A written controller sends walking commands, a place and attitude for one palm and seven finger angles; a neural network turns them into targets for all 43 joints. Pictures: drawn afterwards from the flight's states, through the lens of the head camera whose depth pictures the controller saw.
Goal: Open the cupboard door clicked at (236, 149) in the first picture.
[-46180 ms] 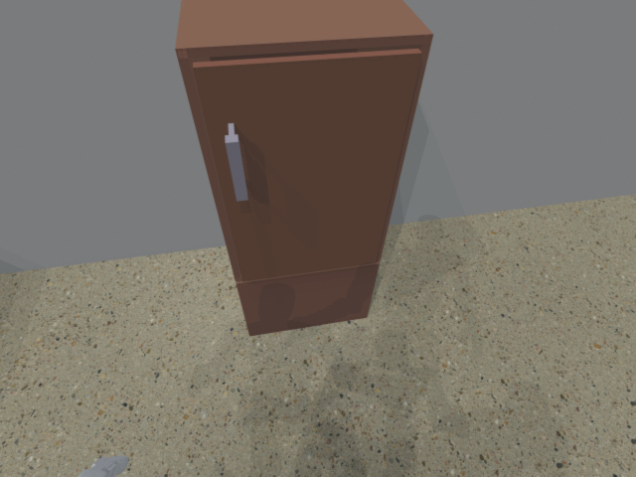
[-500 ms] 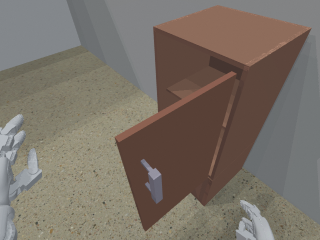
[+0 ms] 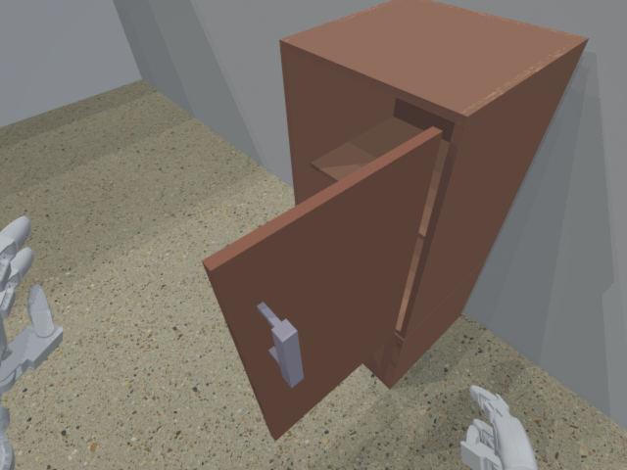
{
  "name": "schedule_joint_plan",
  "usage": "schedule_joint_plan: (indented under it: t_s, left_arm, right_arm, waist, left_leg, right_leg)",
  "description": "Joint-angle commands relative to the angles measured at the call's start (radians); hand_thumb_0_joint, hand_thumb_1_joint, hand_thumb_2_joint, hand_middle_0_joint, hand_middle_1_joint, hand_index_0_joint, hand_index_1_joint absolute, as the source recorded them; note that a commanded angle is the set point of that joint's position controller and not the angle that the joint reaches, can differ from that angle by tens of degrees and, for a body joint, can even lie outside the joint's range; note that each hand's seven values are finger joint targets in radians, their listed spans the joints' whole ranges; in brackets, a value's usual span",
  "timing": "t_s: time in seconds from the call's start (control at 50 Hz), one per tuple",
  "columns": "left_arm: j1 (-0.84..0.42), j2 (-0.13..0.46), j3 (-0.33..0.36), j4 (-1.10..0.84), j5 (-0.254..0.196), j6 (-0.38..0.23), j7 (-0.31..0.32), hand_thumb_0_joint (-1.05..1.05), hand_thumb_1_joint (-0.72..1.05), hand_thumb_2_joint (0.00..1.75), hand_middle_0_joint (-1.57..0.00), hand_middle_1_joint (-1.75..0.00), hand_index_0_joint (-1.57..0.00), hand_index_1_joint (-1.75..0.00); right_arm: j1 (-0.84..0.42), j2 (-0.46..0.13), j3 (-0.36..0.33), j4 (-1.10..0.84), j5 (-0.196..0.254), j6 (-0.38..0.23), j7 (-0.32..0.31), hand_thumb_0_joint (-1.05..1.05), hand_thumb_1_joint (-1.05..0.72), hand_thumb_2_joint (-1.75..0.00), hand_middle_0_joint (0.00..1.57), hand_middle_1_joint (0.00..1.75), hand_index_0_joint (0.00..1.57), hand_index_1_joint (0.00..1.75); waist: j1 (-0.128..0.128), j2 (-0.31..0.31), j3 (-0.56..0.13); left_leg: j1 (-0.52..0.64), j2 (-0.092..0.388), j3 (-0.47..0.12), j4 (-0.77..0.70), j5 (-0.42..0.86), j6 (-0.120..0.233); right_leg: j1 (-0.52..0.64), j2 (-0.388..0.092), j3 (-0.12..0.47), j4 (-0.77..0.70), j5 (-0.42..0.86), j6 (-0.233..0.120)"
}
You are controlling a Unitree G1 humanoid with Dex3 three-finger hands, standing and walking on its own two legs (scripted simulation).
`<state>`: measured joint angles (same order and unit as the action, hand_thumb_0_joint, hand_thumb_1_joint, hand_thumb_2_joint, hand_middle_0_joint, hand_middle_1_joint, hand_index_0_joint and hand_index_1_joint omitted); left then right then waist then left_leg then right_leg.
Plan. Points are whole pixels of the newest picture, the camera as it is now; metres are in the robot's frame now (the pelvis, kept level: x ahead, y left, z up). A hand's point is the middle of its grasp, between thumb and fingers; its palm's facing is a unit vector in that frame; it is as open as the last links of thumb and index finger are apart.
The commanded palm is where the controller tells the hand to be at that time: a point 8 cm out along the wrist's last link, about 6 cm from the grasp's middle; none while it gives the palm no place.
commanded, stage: step back with the hand held close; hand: left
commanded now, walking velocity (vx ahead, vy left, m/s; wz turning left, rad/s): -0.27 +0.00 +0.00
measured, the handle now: (279, 345) +0.27 +0.08 +0.01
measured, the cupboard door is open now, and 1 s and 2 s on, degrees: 88 88 88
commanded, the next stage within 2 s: stop stepping back and stand still in 1.02 s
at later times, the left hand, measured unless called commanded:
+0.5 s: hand out of the picture +0.13 +0.29 +0.15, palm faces +0.42 -0.75 -0.51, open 7.4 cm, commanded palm +0.06 +0.33 +0.17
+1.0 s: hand out of the picture +0.06 +0.30 +0.17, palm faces +0.44 -0.79 -0.42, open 7.4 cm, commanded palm -0.01 +0.33 +0.17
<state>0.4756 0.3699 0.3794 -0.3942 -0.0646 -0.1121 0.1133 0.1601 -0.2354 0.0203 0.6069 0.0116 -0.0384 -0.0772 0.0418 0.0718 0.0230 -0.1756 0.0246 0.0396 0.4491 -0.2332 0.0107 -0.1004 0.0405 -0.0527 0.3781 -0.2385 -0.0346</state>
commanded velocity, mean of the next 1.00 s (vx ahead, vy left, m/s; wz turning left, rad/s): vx -0.32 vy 0.00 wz -0.01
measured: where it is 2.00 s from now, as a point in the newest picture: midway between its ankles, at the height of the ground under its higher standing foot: outside the picture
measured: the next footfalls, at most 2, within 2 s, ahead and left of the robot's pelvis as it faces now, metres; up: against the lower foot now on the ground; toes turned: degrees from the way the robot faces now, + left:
right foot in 1.12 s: -0.25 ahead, -0.08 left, +0.00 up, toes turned -4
left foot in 1.28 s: -0.15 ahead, +0.12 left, +0.00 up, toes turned +0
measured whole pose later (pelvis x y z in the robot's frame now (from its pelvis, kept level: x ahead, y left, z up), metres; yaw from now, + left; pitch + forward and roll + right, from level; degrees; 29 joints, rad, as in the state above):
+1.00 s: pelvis -0.15 +0.03 +0.00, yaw -1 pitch +2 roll -4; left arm 0.54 0.42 0.43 -0.58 -0.05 -0.20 0.18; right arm 0.16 -0.15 0.01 0.63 -0.02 -0.14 -0.04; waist 0.02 0.01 0.02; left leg -0.43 0.06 0.05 0.41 -0.03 0.05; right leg -0.28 0.06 0.00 0.80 -0.51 0.01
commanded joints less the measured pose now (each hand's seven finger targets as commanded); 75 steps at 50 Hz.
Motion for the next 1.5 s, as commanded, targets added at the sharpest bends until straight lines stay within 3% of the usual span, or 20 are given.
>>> schedule_joint_plan:
  t_s: [0.0,0.22,0.38,0.48,0.54,0.58,0.62,0.68,0.74,0.76,0.82,0.94,1.04,1.1,1.12,1.18,1.3,1.34,1.4,1.48]
  left_arm:
    - [0.034,0.186,0.099,-0.202,0.006,-0.058,0.014,0.00,0.90,0.90,-0.20,-0.30,-0.20,-0.30]
    - [0.083,0.254,0.172,-0.308,0.006,-0.079,0.050,0.00,0.90,0.90,-0.20,-0.30,-0.20,-0.30]
    - [0.061,0.216,0.171,-0.317,0.036,-0.117,0.062,0.00,0.90,0.90,-0.20,-0.30,-0.20,-0.30]
    - [0.041,0.215,0.187,-0.327,0.052,-0.136,0.060,0.00,0.90,0.90,-0.20,-0.30,-0.20,-0.30]
    - [0.033,0.215,0.183,-0.341,0.046,-0.142,0.058,0.00,0.90,0.90,-0.20,-0.30,-0.20,-0.30]
    - [0.008,0.216,0.162,-0.354,0.039,-0.143,0.067,0.00,0.90,0.90,-0.20,-0.30,-0.20,-0.30]
    - [0.000,0.206,0.140,-0.335,0.033,-0.135,0.083,0.00,0.90,0.90,-0.20,-0.30,-0.20,-0.30]
    - [-0.026,0.242,0.169,-0.338,0.036,-0.130,0.090,0.00,0.90,0.90,-0.20,-0.30,-0.20,-0.30]
    - [0.007,0.253,0.221,-0.399,0.048,-0.169,0.084,0.00,0.90,0.90,-0.20,-0.30,-0.20,-0.30]
    - [0.014,0.247,0.227,-0.393,0.052,-0.172,0.079,0.00,0.90,0.90,-0.20,-0.30,-0.20,-0.30]
    - [0.031,0.215,0.193,-0.400,0.030,-0.172,0.080,0.00,0.90,0.90,-0.20,-0.30,-0.20,-0.30]
    - [0.037,0.188,0.125,-0.387,0.008,-0.139,0.068,0.00,0.90,0.90,-0.20,-0.30,-0.20,-0.30]
    - [0.056,0.257,0.180,-0.414,-0.017,-0.148,0.042,0.00,0.90,0.90,-0.20,-0.30,-0.20,-0.30]
    - [0.057,0.338,0.238,-0.404,-0.019,-0.183,0.047,0.00,0.90,0.90,-0.20,-0.30,-0.20,-0.30]
    - [0.093,0.286,0.198,-0.342,-0.016,-0.157,0.043,0.00,0.90,0.90,-0.20,-0.30,-0.20,-0.30]
    - [0.132,0.269,0.219,-0.324,0.011,-0.111,0.055,0.00,0.90,0.90,-0.20,-0.30,-0.20,-0.30]
    - [0.086,0.250,0.181,-0.277,0.011,-0.118,0.070,0.00,0.90,0.90,-0.20,-0.30,-0.20,-0.30]
    - [0.068,0.255,0.173,-0.337,0.014,-0.135,0.064,0.00,0.90,0.90,-0.20,-0.30,-0.20,-0.30]
    - [0.083,0.257,0.194,-0.345,0.022,-0.140,0.065,0.00,0.90,0.90,-0.20,-0.30,-0.20,-0.30]
    - [0.121,0.227,0.174,-0.310,0.026,-0.133,0.062,0.00,0.90,0.90,-0.20,-0.30,-0.20,-0.30]
  right_arm:
    - [-0.100,-0.114,-0.058,-0.177,-0.004,-0.015,-0.018,0.00,-0.90,-0.90,0.20,0.30,0.20,0.30]
    - [-0.087,-0.110,-0.071,-0.220,0.006,0.003,-0.030,0.00,-0.90,-0.90,0.20,0.30,0.20,0.30]
    - [-0.064,-0.135,-0.076,-0.225,0.002,-0.045,-0.026,0.00,-0.90,-0.90,0.20,0.30,0.20,0.30]
    - [-0.049,-0.127,-0.083,-0.215,-0.001,-0.075,-0.021,0.00,-0.90,-0.90,0.20,0.30,0.20,0.30]
    - [-0.030,-0.118,-0.086,-0.205,-0.006,-0.082,-0.014,0.00,-0.90,-0.90,0.20,0.30,0.20,0.30]
    - [-0.012,-0.110,-0.087,-0.176,-0.011,-0.082,-0.007,0.00,-0.90,-0.90,0.20,0.30,0.20,0.30]
    - [-0.003,-0.091,-0.080,-0.144,-0.011,-0.076,0.001,0.00,-0.90,-0.90,0.20,0.30,0.20,0.30]
    - [-0.039,-0.087,-0.068,-0.142,-0.011,-0.069,-0.007,0.00,-0.90,-0.90,0.20,0.30,0.20,0.30]
    - [-0.075,-0.113,-0.073,-0.161,-0.020,-0.093,-0.019,0.00,-0.90,-0.90,0.20,0.30,0.20,0.30]
    - [-0.060,-0.104,-0.082,-0.160,-0.030,-0.106,-0.017,0.00,-0.90,-0.90,0.20,0.30,0.20,0.30]
    - [-0.046,-0.090,-0.095,-0.130,-0.033,-0.132,0.005,0.00,-0.90,-0.90,0.20,0.30,0.20,0.30]
    - [-0.033,-0.095,-0.083,-0.094,-0.030,-0.148,0.024,0.00,-0.90,-0.90,0.20,0.30,0.20,0.30]
    - [-0.061,-0.087,-0.075,-0.115,-0.034,-0.109,0.028,0.00,-0.90,-0.90,0.20,0.30,0.20,0.30]
    - [-0.070,-0.049,-0.052,-0.115,-0.035,-0.076,0.020,0.00,-0.90,-0.90,0.20,0.30,0.20,0.30]
    - [-0.060,-0.057,-0.069,-0.126,-0.011,-0.082,0.018,0.00,-0.90,-0.90,0.20,0.30,0.20,0.30]
    - [-0.086,-0.051,-0.040,-0.158,-0.001,-0.068,0.003,0.00,-0.90,-0.90,0.20,0.30,0.20,0.30]
    - [-0.035,-0.126,-0.068,-0.148,0.003,-0.120,-0.018,0.00,-0.90,-0.90,0.20,0.30,0.20,0.30]
    - [-0.033,-0.109,-0.054,-0.138,-0.008,-0.131,-0.014,0.00,-0.90,-0.90,0.20,0.30,0.20,0.30]
    - [-0.052,-0.112,-0.060,-0.143,-0.013,-0.141,-0.011,0.00,-0.90,-0.90,0.20,0.30,0.20,0.30]
    - [-0.040,-0.097,-0.073,-0.143,-0.021,-0.124,-0.008,0.00,-0.90,-0.90,0.20,0.30,0.20,0.30]
  waist:
    - [-0.023,-0.030,-0.155]
    - [-0.025,-0.003,-0.167]
    - [-0.032,0.067,-0.074]
    - [-0.031,0.064,-0.081]
    - [-0.042,-0.063,-0.059]
    - [-0.053,-0.182,-0.061]
    - [-0.061,-0.239,-0.107]
    - [-0.057,-0.179,-0.055]
    - [-0.036,0.262,-0.115]
    - [-0.045,0.248,-0.125]
    - [-0.041,0.045,-0.143]
    - [-0.045,0.155,-0.205]
    - [-0.029,0.132,-0.227]
    - [-0.032,-0.146,-0.179]
    - [-0.023,-0.272,-0.184]
    - [-0.042,-0.191,-0.160]
    - [-0.033,0.011,-0.155]
    - [-0.043,0.126,-0.149]
    - [-0.039,0.113,-0.064]
    - [-0.052,0.001,-0.052]
  left_leg:
    - [0.084,0.038,-0.037,-0.008,0.326,0.029]
    - [-0.071,0.070,-0.087,-0.040,0.206,0.033]
    - [-0.421,0.142,-0.201,-0.204,-0.339,0.083]
    - [-0.532,0.159,-0.220,-0.195,-0.439,0.101]
    - [-0.433,0.074,-0.150,-0.042,-0.401,0.060]
    - [-0.198,-0.005,-0.084,0.221,-0.233,0.011]
    - [-0.085,-0.024,-0.054,0.388,-0.134,-0.003]
    - [-0.083,0.002,-0.065,0.134,-0.120,0.010]
    - [-0.421,0.286,-0.390,-0.287,-0.355,0.123]
    - [-0.493,0.338,-0.448,-0.354,-0.440,0.161]
    - [-0.171,0.293,-0.343,-0.183,0.022,0.165]
    - [0.020,0.241,-0.223,-0.241,0.103,0.100]
    - [0.002,0.165,-0.104,-0.199,0.085,0.009]
    - [0.010,0.017,0.019,0.255,-0.074,-0.056]
    - [-0.120,-0.039,-0.019,0.411,-0.152,-0.049]
    - [-0.266,-0.011,-0.018,0.320,-0.088,-0.020]
    - [0.082,0.108,-0.151,0.003,0.481,0.055]
    - [-0.010,0.141,-0.242,-0.118,0.270,0.058]
    - [-0.251,0.115,-0.233,-0.273,-0.336,0.043]
    - [-0.200,0.008,-0.095,-0.059,-0.289,-0.009]
  right_leg:
    - [-0.057,-0.126,0.097,-0.025,0.438,0.043]
    - [-0.054,-0.106,0.116,0.045,0.268,0.033]
    - [0.046,-0.045,0.095,0.185,0.002,0.042]
    - [0.097,-0.026,0.109,0.264,-0.014,0.035]
    - [-0.086,-0.088,0.223,0.102,-0.175,-0.006]
    - [-0.358,-0.224,0.370,-0.086,-0.286,-0.075]
    - [-0.415,-0.316,0.374,-0.111,-0.151,-0.111]
    - [-0.400,-0.237,0.254,-0.015,-0.063,-0.047]
    - [-0.067,0.013,0.072,0.458,-0.112,0.053]
    - [-0.037,0.037,0.097,0.667,-0.178,0.052]
    - [-0.300,0.010,0.125,0.672,-0.259,0.044]
    - [-0.227,0.031,0.027,0.366,-0.300,0.047]
    - [-0.061,0.008,0.004,-0.066,-0.098,0.007]
    - [-0.330,-0.316,0.250,-0.182,0.210,-0.088]
    - [-0.248,-0.324,0.237,-0.108,0.314,-0.092]
    - [-0.040,-0.267,0.160,0.055,0.669,-0.076]
    - [-0.154,-0.066,0.096,0.108,0.228,0.059]
    - [-0.109,-0.034,0.043,0.142,-0.074,0.054]
    - [0.002,-0.020,0.028,0.087,-0.164,0.028]
    - [-0.125,-0.071,0.110,-0.067,-0.372,-0.038]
